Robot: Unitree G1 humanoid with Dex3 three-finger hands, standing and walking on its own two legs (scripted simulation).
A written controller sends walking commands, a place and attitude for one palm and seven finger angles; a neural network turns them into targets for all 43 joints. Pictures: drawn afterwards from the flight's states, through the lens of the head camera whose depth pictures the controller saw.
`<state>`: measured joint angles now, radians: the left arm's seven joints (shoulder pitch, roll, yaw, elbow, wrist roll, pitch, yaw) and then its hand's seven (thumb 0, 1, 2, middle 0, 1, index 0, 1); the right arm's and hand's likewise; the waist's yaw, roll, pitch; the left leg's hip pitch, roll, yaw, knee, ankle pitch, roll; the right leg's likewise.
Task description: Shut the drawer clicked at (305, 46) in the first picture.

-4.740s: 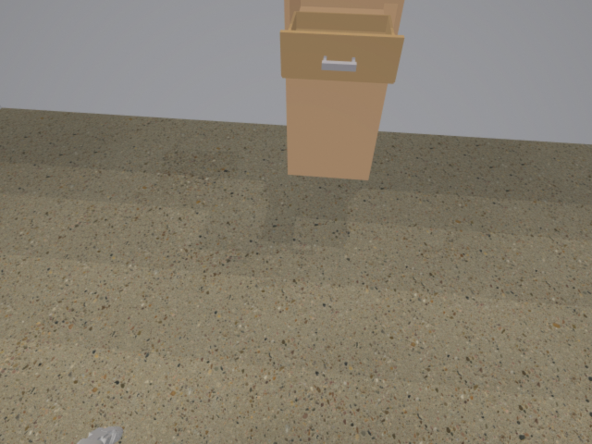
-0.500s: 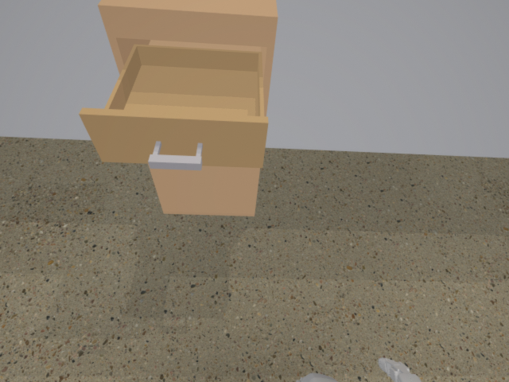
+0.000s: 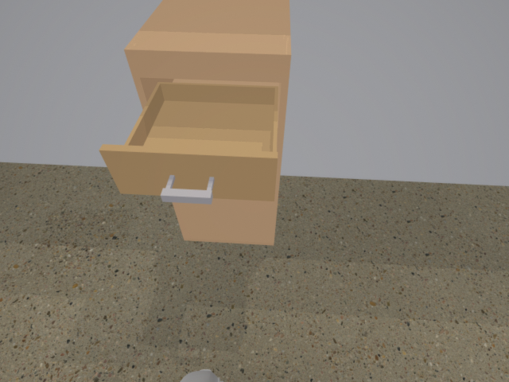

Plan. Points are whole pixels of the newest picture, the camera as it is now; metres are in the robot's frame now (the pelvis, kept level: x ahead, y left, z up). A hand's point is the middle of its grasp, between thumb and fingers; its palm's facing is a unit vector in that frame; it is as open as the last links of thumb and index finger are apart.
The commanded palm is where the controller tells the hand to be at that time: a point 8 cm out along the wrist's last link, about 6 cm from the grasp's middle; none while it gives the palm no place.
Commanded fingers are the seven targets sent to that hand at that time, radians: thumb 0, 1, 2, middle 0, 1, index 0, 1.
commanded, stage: take the last steps up to it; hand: left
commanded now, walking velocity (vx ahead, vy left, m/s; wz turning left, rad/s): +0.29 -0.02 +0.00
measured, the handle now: (189, 188) +0.49 +0.18 -0.02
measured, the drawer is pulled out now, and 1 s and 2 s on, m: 0.30 0.30 0.30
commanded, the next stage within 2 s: come to a stop and stand still in 0.50 s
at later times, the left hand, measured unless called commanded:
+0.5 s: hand (150, 337) +0.23 +0.23 -0.17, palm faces -0.03 -0.98 -0.19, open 7.4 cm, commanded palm none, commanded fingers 0.00 0.90 0.90 -0.20 -0.30 -0.20 -0.30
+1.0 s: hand (165, 321) +0.26 +0.21 -0.17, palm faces +0.01 -0.97 -0.25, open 7.3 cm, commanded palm none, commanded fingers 0.00 0.90 0.90 -0.20 -0.30 -0.20 -0.30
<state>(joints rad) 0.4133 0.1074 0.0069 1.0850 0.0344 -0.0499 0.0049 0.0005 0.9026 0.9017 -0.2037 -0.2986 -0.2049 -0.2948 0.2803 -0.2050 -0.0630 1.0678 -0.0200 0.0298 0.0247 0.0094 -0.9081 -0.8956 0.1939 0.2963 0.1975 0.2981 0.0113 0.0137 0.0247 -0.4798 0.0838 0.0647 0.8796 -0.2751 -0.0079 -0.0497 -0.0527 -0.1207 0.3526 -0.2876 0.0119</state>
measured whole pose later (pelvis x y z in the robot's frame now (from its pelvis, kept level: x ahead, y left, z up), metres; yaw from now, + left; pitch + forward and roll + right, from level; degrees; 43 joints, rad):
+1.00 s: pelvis +0.18 +0.02 -0.01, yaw -2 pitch -1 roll +1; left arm 0.15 0.18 0.05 1.01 0.04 0.02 0.03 -0.01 0.92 0.90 -0.21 -0.30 -0.21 -0.29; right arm 0.15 -0.20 -0.06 1.00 -0.01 0.04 -0.02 0.00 -0.91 -0.90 0.19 0.30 0.20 0.30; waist 0.02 0.01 0.09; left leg -0.36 0.02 0.04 0.83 -0.44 -0.04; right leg -0.32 -0.08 -0.13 0.51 -0.17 -0.02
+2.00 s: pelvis +0.21 +0.06 +0.00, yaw -2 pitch -1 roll +1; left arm 0.25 0.16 -0.01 1.07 0.01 0.00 0.03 0.01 0.92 0.90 -0.20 -0.30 -0.20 -0.29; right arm 0.29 -0.16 0.01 1.09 -0.01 -0.02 -0.03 0.01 -0.90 -0.90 0.20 0.30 0.20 0.30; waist -0.01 0.03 0.03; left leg -0.13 -0.04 0.11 0.42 -0.28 0.06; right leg -0.22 -0.02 0.00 0.48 -0.24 0.01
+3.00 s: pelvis +0.18 +0.03 -0.07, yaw +2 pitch +11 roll -1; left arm 0.66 0.17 0.01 -0.28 -0.21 -0.31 -0.21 0.01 0.90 0.90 -0.83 -0.98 -0.83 -0.98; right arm 0.27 -0.17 0.03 0.51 0.04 -0.20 -0.02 0.02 -0.90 -0.89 0.20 0.30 0.21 0.30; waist 0.00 0.05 -0.12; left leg -0.74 0.01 0.00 1.06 -0.52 0.01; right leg -0.75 -0.01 -0.11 1.02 -0.46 -0.04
